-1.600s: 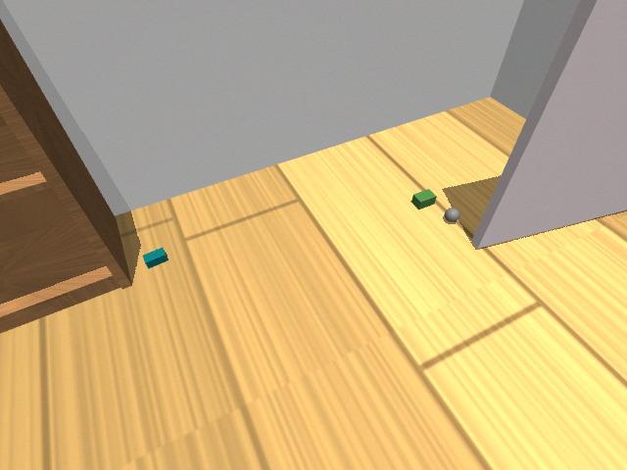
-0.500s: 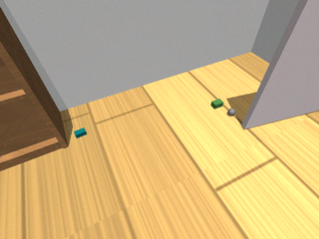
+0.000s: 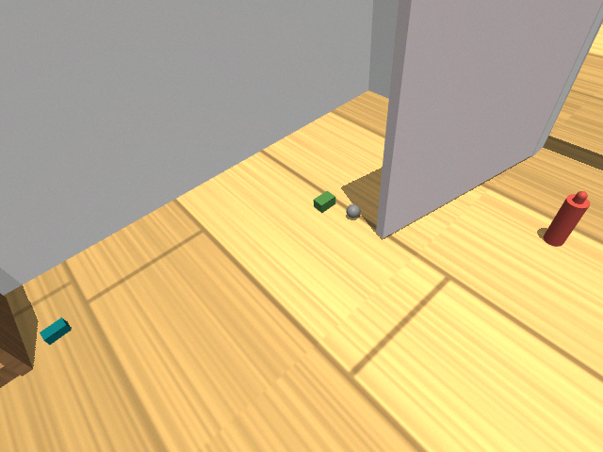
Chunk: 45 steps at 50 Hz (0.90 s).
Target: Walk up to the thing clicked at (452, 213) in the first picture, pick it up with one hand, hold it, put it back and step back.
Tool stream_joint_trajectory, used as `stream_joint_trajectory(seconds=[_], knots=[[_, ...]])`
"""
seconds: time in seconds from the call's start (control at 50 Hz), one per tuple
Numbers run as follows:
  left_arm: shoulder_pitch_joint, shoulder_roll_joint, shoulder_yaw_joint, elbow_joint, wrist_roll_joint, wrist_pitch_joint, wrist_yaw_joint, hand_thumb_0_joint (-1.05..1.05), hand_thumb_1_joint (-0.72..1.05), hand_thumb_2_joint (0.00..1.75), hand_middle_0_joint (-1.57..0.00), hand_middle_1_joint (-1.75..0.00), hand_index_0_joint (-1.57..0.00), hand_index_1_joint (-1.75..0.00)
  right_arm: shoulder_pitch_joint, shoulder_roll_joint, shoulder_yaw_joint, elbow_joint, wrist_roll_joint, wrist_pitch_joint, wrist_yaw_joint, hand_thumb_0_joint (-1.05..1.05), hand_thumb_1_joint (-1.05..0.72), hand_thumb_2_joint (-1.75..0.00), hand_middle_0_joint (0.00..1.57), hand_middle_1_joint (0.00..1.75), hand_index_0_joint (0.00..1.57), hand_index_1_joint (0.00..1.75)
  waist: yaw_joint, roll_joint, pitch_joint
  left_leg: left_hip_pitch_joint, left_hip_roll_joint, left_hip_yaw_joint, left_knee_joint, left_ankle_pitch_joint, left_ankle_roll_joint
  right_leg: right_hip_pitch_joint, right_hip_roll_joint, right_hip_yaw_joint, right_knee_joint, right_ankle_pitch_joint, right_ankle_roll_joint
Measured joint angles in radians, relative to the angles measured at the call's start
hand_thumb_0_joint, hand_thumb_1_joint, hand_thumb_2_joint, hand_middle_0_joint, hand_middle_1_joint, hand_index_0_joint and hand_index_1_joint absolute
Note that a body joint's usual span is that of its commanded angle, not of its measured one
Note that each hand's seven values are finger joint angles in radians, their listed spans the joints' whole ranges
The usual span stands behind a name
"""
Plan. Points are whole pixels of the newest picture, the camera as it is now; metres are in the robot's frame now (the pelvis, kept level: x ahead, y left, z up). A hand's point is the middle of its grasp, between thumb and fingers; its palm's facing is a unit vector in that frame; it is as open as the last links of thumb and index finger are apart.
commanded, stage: walk up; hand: left
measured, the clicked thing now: (353, 211) +1.24 -0.08 -0.72
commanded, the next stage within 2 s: none
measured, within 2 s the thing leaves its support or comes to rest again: neither
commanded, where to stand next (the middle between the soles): +0.82 -0.19 m, yaw -18 degrees
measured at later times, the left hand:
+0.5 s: hand (194, 325) +0.36 +0.25 -0.12, palm faces -0.25 -0.91 -0.34, open 7.4 cm
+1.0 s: hand (261, 245) +0.54 +0.15 -0.11, palm faces -0.29 -0.88 -0.37, open 7.3 cm
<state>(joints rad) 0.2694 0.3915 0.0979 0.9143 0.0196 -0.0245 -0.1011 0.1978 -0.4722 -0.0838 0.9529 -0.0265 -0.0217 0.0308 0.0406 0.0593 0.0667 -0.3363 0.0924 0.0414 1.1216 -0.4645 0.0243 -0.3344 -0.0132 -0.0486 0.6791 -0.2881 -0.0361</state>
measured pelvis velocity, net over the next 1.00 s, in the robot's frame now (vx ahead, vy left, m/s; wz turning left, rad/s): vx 0.41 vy -0.09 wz -0.32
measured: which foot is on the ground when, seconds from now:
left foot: up 0.00-0.26, down 0.28-0.74, up 0.76-1.00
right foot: down 0.00-0.30, up 0.32-0.68, down 0.70-1.00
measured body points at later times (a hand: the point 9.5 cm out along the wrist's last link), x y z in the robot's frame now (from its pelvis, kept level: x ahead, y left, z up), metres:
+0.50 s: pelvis +0.22 +0.00 +0.02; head +0.24 +0.02 +0.47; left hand +0.37 +0.30 -0.10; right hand +0.19 -0.33 -0.07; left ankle +0.24 +0.12 -0.72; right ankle +0.21 -0.14 -0.66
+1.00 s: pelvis +0.41 -0.09 +0.02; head +0.42 -0.11 +0.47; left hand +0.55 +0.20 -0.08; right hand +0.39 -0.42 -0.10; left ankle +0.53 +0.05 -0.66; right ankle +0.40 -0.19 -0.72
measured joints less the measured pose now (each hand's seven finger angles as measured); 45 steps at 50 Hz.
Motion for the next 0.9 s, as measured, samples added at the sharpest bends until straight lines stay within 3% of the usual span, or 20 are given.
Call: stream_joint_trajectory(seconds=[0.06,0.14,0.24,0.3,0.34,0.38,0.46,0.58,0.64,0.7,0.74,0.78,0.82,0.9], knots=[[0.033,-0.020,-0.021,0.000,-0.004,-0.003,0.009,0.01,0.91,0.89,-0.21,-0.30,-0.21,-0.30,0.007,0.031,0.018,-0.033,0.008,-0.018,0.015,0.01,-0.90,-0.90,0.20,0.30,0.20,0.30,0.002,-0.006,0.008,-0.093,-0.007,0.011,-0.058,0.081,0.007,0.078,0.033,0.018,-0.110,0.029,-0.010],[0.070,-0.020,-0.030,-0.011,-0.004,-0.006,0.013,0.01,0.90,0.89,-0.21,-0.30,-0.21,-0.30,0.039,0.058,0.026,-0.060,-0.003,-0.023,0.031,0.01,-0.90,-0.90,0.21,0.30,0.20,0.30,-0.002,-0.026,0.001,-0.151,0.000,0.000,-0.225,0.132,-0.008,0.144,0.066,0.041,-0.182,0.022,-0.020],[0.086,-0.007,-0.032,-0.043,0.001,-0.018,0.015,0.01,0.90,0.89,-0.21,-0.30,-0.21,-0.30,0.080,0.052,0.018,-0.058,-0.012,-0.029,0.032,0.01,-0.90,-0.90,0.21,0.30,0.20,0.30,-0.007,-0.039,-0.008,-0.127,0.003,-0.012,-0.438,0.218,-0.015,0.201,0.088,0.061,-0.178,-0.048,-0.006],[0.085,0.014,-0.032,-0.056,0.003,-0.017,0.021,0.01,0.90,0.89,-0.21,-0.30,-0.21,-0.30,0.095,0.049,0.006,-0.067,-0.017,-0.053,0.022,0.01,-0.90,-0.90,0.21,0.30,0.21,0.30,-0.024,-0.077,-0.014,-0.067,-0.027,0.016,-0.518,0.298,-0.009,0.192,0.064,0.086,-0.064,-0.149,0.003],[0.068,0.023,-0.028,-0.046,0.001,-0.010,0.033,0.01,0.90,0.89,-0.21,-0.30,-0.21,-0.30,0.093,0.056,0.003,-0.085,-0.022,-0.076,0.010,0.01,-0.90,-0.90,0.21,0.30,0.20,0.30,-0.040,-0.114,-0.009,-0.052,-0.042,0.057,-0.476,0.244,-0.009,0.115,0.061,0.134,0.148,-0.166,-0.008],[0.053,0.029,-0.038,-0.038,0.003,-0.005,0.041,0.01,0.91,0.89,-0.21,-0.30,-0.21,-0.30,0.095,0.062,0.006,-0.095,-0.010,-0.084,0.008,0.01,-0.90,-0.90,0.21,0.30,0.21,0.30,-0.063,-0.117,-0.009,-0.011,-0.034,0.075,-0.484,0.207,-0.004,0.029,0.077,0.128,0.331,-0.164,-0.013],[0.014,0.056,-0.037,-0.043,-0.007,-0.017,0.035,0.01,0.91,0.89,-0.21,-0.30,-0.21,-0.30,0.128,0.076,0.021,-0.107,0.002,-0.089,0.003,0.01,-0.90,-0.90,0.21,0.30,0.20,0.30,-0.089,-0.130,-0.008,0.107,-0.030,0.102,-0.594,0.205,-0.013,-0.107,0.038,0.102,0.409,-0.067,0.003],[-0.055,0.064,-0.028,-0.079,-0.015,-0.010,0.012,0.01,0.91,0.90,-0.20,-0.30,-0.20,-0.30,0.173,0.058,0.032,-0.106,0.002,-0.080,0.003,0.01,-0.90,-0.90,0.21,0.30,0.21,0.30,-0.096,-0.110,0.020,0.236,-0.023,0.138,-0.675,0.166,-0.029,-0.194,-0.044,0.091,0.162,0.020,0.029],[-0.080,0.055,-0.028,-0.083,-0.011,-0.008,0.001,0.01,0.91,0.90,-0.20,-0.30,-0.20,-0.30,0.181,0.040,0.029,-0.106,0.003,-0.069,0.006,0.01,-0.90,-0.90,0.21,0.30,0.21,0.30,-0.100,-0.088,0.028,0.278,-0.011,0.158,-0.654,0.110,-0.050,-0.175,-0.062,0.060,0.016,0.088,0.019],[-0.087,0.047,-0.030,-0.077,-0.006,-0.011,-0.004,0.01,0.91,0.90,-0.20,-0.30,-0.20,-0.30,0.194,0.026,0.025,-0.105,0.005,-0.053,0.005,0.01,-0.90,-0.90,0.21,0.30,0.21,0.30,-0.108,-0.066,0.011,0.302,0.008,0.166,-0.582,0.020,-0.069,-0.109,-0.050,0.024,-0.073,0.131,0.005],[-0.099,0.028,-0.025,-0.073,-0.003,-0.024,0.005,0.01,0.91,0.90,-0.20,-0.30,-0.20,-0.30,0.185,0.018,0.022,-0.094,0.006,-0.038,0.000,0.01,-0.90,-0.90,0.21,0.30,0.21,0.30,-0.102,-0.018,0.020,0.275,0.062,0.135,-0.434,-0.037,-0.039,-0.092,-0.008,0.001,-0.029,0.121,0.005],[-0.098,0.018,-0.027,-0.087,-0.008,-0.038,0.018,0.01,0.91,0.89,-0.20,-0.30,-0.20,-0.30,0.165,0.034,0.031,-0.086,0.010,-0.020,-0.005,0.01,-0.90,-0.90,0.21,0.30,0.20,0.30,-0.083,-0.019,0.029,0.184,0.038,0.048,-0.203,-0.032,-0.012,-0.080,0.002,0.002,0.020,0.059,-0.002],[-0.083,0.003,-0.035,-0.094,-0.022,-0.043,0.027,0.01,0.91,0.89,-0.21,-0.30,-0.21,-0.30,0.144,0.044,0.046,-0.082,0.013,-0.014,-0.002,0.01,-0.90,-0.90,0.21,0.30,0.20,0.30,-0.058,-0.029,0.032,0.087,0.000,0.010,-0.038,-0.003,-0.002,-0.040,0.004,0.017,0.000,0.042,-0.010],[-0.021,-0.019,-0.051,-0.086,-0.030,-0.050,0.042,0.01,0.91,0.89,-0.21,-0.30,-0.21,-0.30,0.100,0.047,0.051,-0.103,0.019,-0.018,0.005,0.01,-0.90,-0.90,0.21,0.30,0.20,0.30,-0.029,-0.017,0.029,-0.072,0.000,-0.025,-0.009,0.099,0.007,0.055,0.028,0.037,-0.114,0.061,-0.012]])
